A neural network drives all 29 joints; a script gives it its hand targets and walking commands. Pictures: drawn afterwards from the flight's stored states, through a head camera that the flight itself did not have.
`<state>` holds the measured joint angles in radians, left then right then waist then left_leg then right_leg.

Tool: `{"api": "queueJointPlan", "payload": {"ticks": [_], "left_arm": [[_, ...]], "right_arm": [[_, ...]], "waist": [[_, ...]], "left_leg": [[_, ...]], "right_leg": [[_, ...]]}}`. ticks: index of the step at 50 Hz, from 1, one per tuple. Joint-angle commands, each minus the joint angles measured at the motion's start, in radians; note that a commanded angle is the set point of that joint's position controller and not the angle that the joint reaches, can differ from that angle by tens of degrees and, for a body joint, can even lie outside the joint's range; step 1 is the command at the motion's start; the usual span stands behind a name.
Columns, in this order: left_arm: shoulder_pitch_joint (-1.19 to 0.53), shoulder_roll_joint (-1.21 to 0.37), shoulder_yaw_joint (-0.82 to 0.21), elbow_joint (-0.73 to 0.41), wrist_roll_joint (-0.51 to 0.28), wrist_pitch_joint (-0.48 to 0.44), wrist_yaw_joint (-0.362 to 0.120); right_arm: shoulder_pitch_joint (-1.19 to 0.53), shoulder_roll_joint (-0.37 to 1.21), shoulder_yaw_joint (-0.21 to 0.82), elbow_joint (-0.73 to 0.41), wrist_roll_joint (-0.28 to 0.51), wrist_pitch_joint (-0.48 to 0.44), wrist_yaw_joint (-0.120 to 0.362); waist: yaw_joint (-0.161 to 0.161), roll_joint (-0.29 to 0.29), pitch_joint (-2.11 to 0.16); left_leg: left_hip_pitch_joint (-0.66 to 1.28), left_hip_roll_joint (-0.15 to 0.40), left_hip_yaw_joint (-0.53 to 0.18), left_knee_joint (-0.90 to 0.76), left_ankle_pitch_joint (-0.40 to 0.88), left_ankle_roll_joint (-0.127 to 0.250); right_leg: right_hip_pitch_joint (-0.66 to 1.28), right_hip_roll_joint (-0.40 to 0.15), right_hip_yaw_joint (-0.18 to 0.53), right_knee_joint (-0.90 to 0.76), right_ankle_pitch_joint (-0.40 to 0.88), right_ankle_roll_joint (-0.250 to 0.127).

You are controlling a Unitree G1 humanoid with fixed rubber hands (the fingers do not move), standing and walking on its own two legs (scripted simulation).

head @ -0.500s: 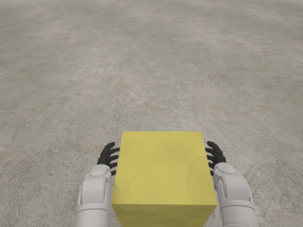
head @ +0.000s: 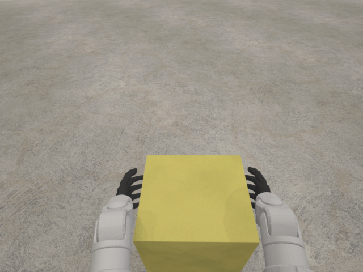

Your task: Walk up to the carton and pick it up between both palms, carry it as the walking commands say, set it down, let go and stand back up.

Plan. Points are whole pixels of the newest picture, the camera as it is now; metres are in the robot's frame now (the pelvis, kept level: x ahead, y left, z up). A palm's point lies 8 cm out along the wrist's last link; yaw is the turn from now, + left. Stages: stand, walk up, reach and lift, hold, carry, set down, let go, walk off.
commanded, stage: hold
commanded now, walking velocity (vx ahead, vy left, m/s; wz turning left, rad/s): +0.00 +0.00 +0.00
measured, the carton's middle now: (193, 221) +0.28 +0.00 -0.02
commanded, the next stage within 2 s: carry in 0.56 s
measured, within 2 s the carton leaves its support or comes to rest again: neither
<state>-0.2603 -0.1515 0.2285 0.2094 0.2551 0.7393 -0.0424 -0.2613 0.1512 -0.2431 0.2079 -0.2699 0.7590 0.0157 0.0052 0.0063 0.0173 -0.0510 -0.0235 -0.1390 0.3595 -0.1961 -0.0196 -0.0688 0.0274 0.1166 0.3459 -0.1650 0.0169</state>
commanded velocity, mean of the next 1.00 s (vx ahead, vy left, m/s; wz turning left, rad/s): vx -0.12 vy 0.00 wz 0.00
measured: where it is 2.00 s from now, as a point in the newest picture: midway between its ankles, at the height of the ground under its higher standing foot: outside the picture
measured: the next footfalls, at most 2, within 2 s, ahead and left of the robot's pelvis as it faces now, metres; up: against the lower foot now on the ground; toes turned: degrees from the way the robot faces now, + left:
right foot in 1.20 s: -0.04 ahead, -0.11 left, +0.00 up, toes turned -6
left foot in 1.54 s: -0.21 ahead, +0.11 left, +0.00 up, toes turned +4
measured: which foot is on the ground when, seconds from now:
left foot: down 0.00-1.00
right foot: down 0.00-1.00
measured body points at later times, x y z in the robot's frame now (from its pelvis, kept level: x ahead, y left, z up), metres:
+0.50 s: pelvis +0.01 +0.00 +0.00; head -0.03 +0.00 +0.45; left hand +0.30 +0.15 +0.04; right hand +0.30 -0.15 +0.04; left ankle +0.01 +0.14 -0.75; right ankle +0.03 -0.13 -0.75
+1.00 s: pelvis -0.06 +0.01 -0.03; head -0.08 +0.01 +0.42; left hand +0.22 +0.15 +0.05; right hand +0.22 -0.15 +0.05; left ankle +0.01 +0.13 -0.75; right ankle +0.03 -0.13 -0.75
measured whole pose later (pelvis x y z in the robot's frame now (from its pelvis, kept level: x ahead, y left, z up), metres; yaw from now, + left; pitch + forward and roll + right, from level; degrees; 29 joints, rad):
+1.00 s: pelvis -0.06 +0.01 -0.03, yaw -2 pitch +2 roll +0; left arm -0.17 -0.13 0.12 -0.27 0.10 1.11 0.07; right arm -0.18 0.13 -0.13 -0.27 -0.11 1.13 -0.09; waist 0.00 -0.01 -0.09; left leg -0.48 -0.03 -0.07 0.68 -0.24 -0.01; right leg -0.51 0.02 0.11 0.67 -0.20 0.03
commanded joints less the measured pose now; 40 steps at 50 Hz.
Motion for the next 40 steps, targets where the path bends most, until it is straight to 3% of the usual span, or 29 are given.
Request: {"api": "queueJointPlan", "payload": {"ticks": [1, 27, 28, 29, 32, 35, 40], "left_arm": [[-0.432, -0.9, -0.536, 0.008, -0.212, -0.009, -0.193], [-0.369, -0.898, -0.565, -0.043, -0.22, -0.005, -0.181], [-0.432, -0.863, -0.607, -0.085, -0.243, -0.011, -0.187], [-0.405, -0.877, -0.601, -0.084, -0.253, -0.005, -0.183], [-0.367, -0.85, -0.639, -0.138, -0.291, 0.033, -0.162], [-0.373, -0.835, -0.705, -0.208, -0.349, 0.088, -0.145], [-0.382, -0.815, -0.788, -0.373, -0.431, 0.206, -0.122]], "right_arm": [[-0.479, 0.879, 0.569, -0.03, 0.249, -0.026, 0.227], [-0.422, 0.853, 0.597, -0.084, 0.254, -0.024, 0.218], [-0.499, 0.851, 0.624, -0.117, 0.274, -0.036, 0.208], [-0.451, 0.85, 0.618, -0.109, 0.276, -0.028, 0.202], [-0.407, 0.838, 0.674, -0.149, 0.313, 0.009, 0.184], [-0.402, 0.82, 0.728, -0.233, 0.362, 0.065, 0.168], [-0.409, 0.791, 0.8, -0.396, 0.446, 0.188, 0.148]], "waist": [[0.001, -0.004, -0.185], [0.0, 0.0, -0.193], [-0.011, -0.018, -0.241], [-0.014, -0.026, -0.266], [-0.004, 0.0, -0.328], [0.002, -0.01, -0.354], [-0.001, -0.01, -0.405]], "left_leg": [[-0.022, -0.072, 0.072, -0.067, 0.096, 0.008], [0.004, -0.07, 0.064, -0.065, 0.178, 0.008], [-0.118, 0.102, 0.044, 0.061, 0.08, 0.005], [-0.12, 0.117, 0.016, 0.1, 0.14, 0.011], [-0.158, 0.128, 0.018, 0.166, 0.273, 0.02], [-0.194, 0.127, 0.027, 0.223, 0.305, 0.037], [-0.235, 0.129, 0.015, 0.264, 0.27, 0.056]], "right_leg": [[0.068, 0.069, -0.062, -0.053, 0.064, -0.002], [0.089, 0.07, -0.055, -0.055, 0.145, -0.007], [-0.109, -0.134, -0.03, 0.087, 0.059, -0.019], [-0.133, -0.13, -0.003, 0.118, 0.107, -0.025], [-0.164, -0.135, -0.008, 0.188, 0.272, -0.033], [-0.19, -0.144, 0.011, 0.223, 0.343, -0.045], [-0.233, -0.144, 0.03, 0.265, 0.323, -0.064]]}}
